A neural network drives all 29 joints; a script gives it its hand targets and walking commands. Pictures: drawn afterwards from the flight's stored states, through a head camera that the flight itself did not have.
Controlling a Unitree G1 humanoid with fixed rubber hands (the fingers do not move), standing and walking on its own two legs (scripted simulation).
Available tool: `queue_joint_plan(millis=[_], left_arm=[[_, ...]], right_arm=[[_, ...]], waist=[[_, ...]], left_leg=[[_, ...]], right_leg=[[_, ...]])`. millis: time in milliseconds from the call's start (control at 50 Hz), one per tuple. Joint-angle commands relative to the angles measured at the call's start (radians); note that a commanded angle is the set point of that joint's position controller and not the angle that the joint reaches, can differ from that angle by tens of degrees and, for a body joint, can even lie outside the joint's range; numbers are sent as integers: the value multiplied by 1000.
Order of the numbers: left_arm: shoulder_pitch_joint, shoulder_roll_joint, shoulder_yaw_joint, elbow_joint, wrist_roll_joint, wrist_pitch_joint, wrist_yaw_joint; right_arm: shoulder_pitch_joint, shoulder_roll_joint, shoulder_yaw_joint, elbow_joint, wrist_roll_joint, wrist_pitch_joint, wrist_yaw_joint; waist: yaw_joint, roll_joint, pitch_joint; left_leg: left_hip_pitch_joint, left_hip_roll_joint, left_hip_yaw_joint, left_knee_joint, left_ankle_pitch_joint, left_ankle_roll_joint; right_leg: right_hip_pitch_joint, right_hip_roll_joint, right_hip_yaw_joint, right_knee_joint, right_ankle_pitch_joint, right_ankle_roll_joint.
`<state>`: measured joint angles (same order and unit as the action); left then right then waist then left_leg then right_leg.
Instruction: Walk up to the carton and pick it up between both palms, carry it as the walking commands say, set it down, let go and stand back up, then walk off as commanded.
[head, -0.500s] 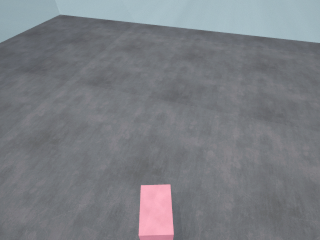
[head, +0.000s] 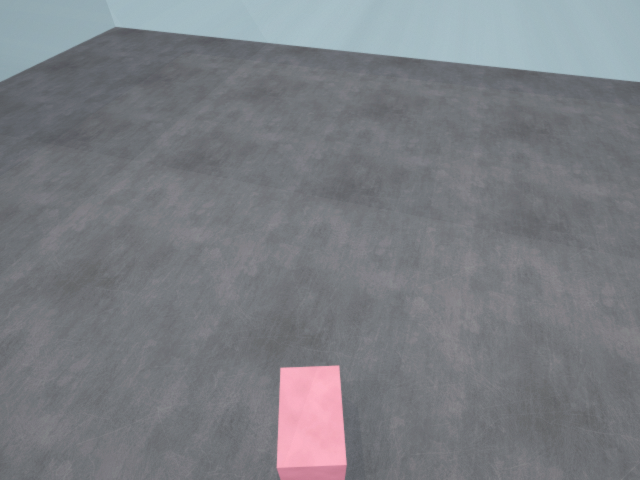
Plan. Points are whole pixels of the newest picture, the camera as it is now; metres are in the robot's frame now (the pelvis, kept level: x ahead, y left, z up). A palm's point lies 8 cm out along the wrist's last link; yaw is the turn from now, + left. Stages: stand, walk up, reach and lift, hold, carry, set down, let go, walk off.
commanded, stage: walk off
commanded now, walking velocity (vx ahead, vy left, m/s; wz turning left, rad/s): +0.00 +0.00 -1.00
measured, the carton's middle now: (311, 424) +0.45 +0.06 -0.69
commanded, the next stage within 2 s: none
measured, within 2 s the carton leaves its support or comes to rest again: neither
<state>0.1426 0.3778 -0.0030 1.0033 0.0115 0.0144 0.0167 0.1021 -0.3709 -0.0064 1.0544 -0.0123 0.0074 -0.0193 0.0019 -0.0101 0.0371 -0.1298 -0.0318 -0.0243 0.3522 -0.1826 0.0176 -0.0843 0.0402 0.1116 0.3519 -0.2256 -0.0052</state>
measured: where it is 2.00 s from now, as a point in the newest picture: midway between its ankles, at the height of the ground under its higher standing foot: outside the picture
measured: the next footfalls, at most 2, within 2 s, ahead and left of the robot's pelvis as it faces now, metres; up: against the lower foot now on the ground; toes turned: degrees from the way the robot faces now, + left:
left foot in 0.84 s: +0.13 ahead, +0.02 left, +0.00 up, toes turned -41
right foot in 1.26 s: -0.08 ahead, -0.15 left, +0.00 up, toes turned -68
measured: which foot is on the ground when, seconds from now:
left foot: down 0.00-0.30, up 0.32-0.82, down 0.84-1.00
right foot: down 0.00-0.82, up 0.84-1.00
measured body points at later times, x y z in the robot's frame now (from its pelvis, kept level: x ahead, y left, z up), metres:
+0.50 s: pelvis -0.03 -0.07 -0.01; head +0.00 -0.11 +0.44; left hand +0.15 +0.19 -0.11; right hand -0.01 -0.37 -0.15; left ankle +0.02 +0.10 -0.66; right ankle -0.05 -0.14 -0.75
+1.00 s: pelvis +0.03 -0.03 +0.00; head +0.08 -0.04 +0.44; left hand +0.32 +0.11 -0.13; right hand -0.06 -0.34 -0.08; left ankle +0.10 +0.05 -0.75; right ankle -0.10 -0.11 -0.66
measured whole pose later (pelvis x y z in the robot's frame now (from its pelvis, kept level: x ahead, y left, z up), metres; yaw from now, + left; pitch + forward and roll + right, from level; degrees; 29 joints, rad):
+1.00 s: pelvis +0.03 -0.03 +0.00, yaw -47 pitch +1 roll -1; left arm 0.24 0.37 0.11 0.72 0.02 0.08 -0.05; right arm 0.14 -0.27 -0.02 0.69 -0.02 0.02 -0.05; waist 0.03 -0.06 0.06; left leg -0.20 0.06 0.09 0.45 -0.25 0.01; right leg -0.50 0.03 0.06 1.12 -0.42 0.10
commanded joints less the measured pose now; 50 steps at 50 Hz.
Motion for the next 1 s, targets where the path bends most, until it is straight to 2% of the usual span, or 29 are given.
queue_joint_plan(millis=[0, 60, 80, 100, 120, 140, 160, 200, 240, 260, 280, 300, 320, 340, 360, 400, 440, 500, 620, 700, 760, 780, 800, 820, 840, 860, 880, 920, 980], left_arm=[[-5, 154, 30, -60, 3, 17, -3], [-3, 135, 34, -105, 5, 21, -7], [5, 117, 36, -120, 9, 22, -7], [7, 103, 43, -134, 17, 25, -6], [12, 99, 49, -135, 22, 32, -5], [30, 84, 49, -134, 16, 40, -9], [49, 69, 48, -137, 8, 45, -18], [43, 44, 45, -164, 3, 44, -36], [55, 37, 50, -180, -2, 45, -48], [85, 32, 54, -176, -4, 44, -49], [102, 50, 64, -173, 6, 39, -45], [119, 136, 85, -191, 15, 31, -35], [179, 280, 115, -218, 17, 23, -37], [220, 257, 117, -208, 23, 22, -34], [179, 209, 111, -213, 24, 25, -26], [82, 143, 104, -251, 8, 35, -11], [95, 122, 106, -264, -1, 37, -10], [138, 131, 120, -270, -2, 34, -13], [174, 153, 140, -296, 10, 38, -15], [139, 159, 150, -320, 12, 38, -23], [78, 148, 150, -345, 7, 39, -28], [58, 137, 144, -353, 1, 37, -28], [61, 108, 135, -359, -7, 32, -27], [141, 27, 124, -355, -11, 24, -22], [172, 25, 128, -363, 2, 27, -13], [125, 108, 146, -360, 33, 31, -17], [112, 99, 148, -355, 31, 36, -31], [144, 82, 143, -336, 21, 51, -61], [112, 50, 123, -351, 3, 57, -78]], right_arm=[[59, -170, -36, -25, 1, 21, -17], [86, -197, -56, -44, 0, 33, -32], [101, -206, -63, -50, -4, 35, -35], [96, -195, -62, -68, -12, 33, -37], [74, -166, -54, -92, -18, 28, -37], [37, -145, -50, -111, -20, 24, -39], [-6, -133, -48, -127, -24, 22, -42], [-14, -143, -56, -138, -27, 22, -39], [27, -161, -69, -139, -27, 24, -28], [32, -166, -75, -146, -23, 25, -21], [60, -143, -71, -153, -19, 25, -13], [100, -84, -57, -176, -24, 26, 0], [-1, -40, -44, -247, -33, 38, -14], [-48, -71, -49, -261, -25, 46, -23], [-38, -68, -51, -256, -11, 45, -24], [0, -71, -52, -246, -18, 29, -16], [23, -61, -55, -246, -24, 26, -2], [2, -32, -52, -280, -16, 32, 3], [-51, -27, -52, -352, -3, 29, -7], [-39, -29, -56, -376, 9, 14, -15], [19, -28, -61, -375, 14, 4, -25], [51, -30, -65, -367, 12, -1, -34], [91, -64, -77, -359, 2, -9, -45], [89, -131, -86, -370, -9, -11, -53], [38, -196, -91, -413, -5, -2, -47], [50, -133, -79, -403, -2, 4, -37], [23, -64, -57, -412, -3, 5, -28], [-36, -31, -46, -439, -12, 6, -27], [49, -43, -55, -428, -18, -1, -28]], waist=[[-20, 13, -28], [-26, 70, -38], [-32, 133, -55], [-36, 205, -67], [-30, 161, -54], [-2, 106, -43], [20, 96, -26], [7, 147, -24], [-10, 176, -47], [2, 158, -57], [7, 58, -52], [16, -233, -30], [70, -334, -30], [80, -180, -25], [53, -137, 15], [9, -131, 6], [12, -106, -52], [24, -76, -61], [52, -118, -71], [39, -145, -90], [4, -158, -93], [-16, -143, -87], [-31, -90, -94], [4, 128, -129], [14, 231, -102], [2, 173, -61], [16, 153, -26], [39, 188, -17], [3, 199, -25]], left_leg=[[56, 164, -69, 31, 164, -7], [70, 238, -129, 23, 99, 51], [62, 318, -184, -24, 100, 101], [14, 422, -255, -72, 151, 173], [-43, 470, -253, -87, 222, 228], [-82, 456, -190, -73, 241, 223], [-113, 407, -108, -52, 225, 179], [-98, 342, -6, 2, 211, 107], [-75, 345, 42, 75, 221, 78], [-94, 340, 77, 145, 171, 50], [-169, 309, 130, 295, 54, -3], [-363, 212, 220, 558, -298, -78], [-519, 87, 97, 726, -529, -106], [-500, 113, -6, 797, -472, -98], [-511, 127, -24, 817, -390, -95], [-490, 160, -21, 779, -242, -109], [-458, 149, -9, 798, -209, -127], [-474, 137, -13, 726, -201, -143], [-446, 70, -41, 516, -236, -137], [-325, 24, -51, 388, -209, -110], [-176, 1, -57, 215, -175, -100], [-90, 8, -50, 89, -113, -102], [45, 85, -78, -44, -52, -96], [185, 337, -274, -132, -126, -62], [92, 524, -463, -144, -87, 49], [-3, 501, -381, -122, -18, 99], [-63, 437, -274, -110, 26, 96], [-72, 335, -85, -76, 150, 70], [-1, 312, 42, -17, 371, 77]], right_leg=[[-144, -121, 92, 58, 211, 1], [-277, -79, 95, 204, 99, -3], [-290, -38, 32, 334, 13, 3], [-306, -19, -29, 530, -276, 8], [-322, -50, -56, 698, -384, 21], [-308, -89, -54, 726, -379, 30], [-283, -110, -62, 667, -347, 33], [-238, -109, -111, 494, -293, 36], [-190, -74, -173, 369, -238, 38], [-129, -52, -206, 265, -154, 35], [-53, -45, -150, 144, -63, 28], [14, -237, 155, -52, 74, -21], [-55, -461, 521, -99, 292, -171], [-88, -439, 490, -94, 255, -221], [-106, -376, 398, -72, 188, -213], [-88, -247, 265, -36, 172, -147], [-53, -213, 225, -3, 326, -147], [-16, -198, 258, 0, 318, -151], [16, -191, 388, 11, 290, -170], [-21, -167, 447, 35, 371, -146], [-90, -133, 492, 53, 347, -97], [-142, -106, 483, 76, 270, -62], [-241, -56, 438, 136, 121, -10], [-370, 57, 259, 355, -210, 41], [-487, 130, 71, 551, -388, 73], [-464, 18, 40, 675, -339, 79], [-455, -11, 32, 742, -286, 76], [-452, -28, -27, 857, -198, 96], [-479, -56, -106, 832, -175, 133]])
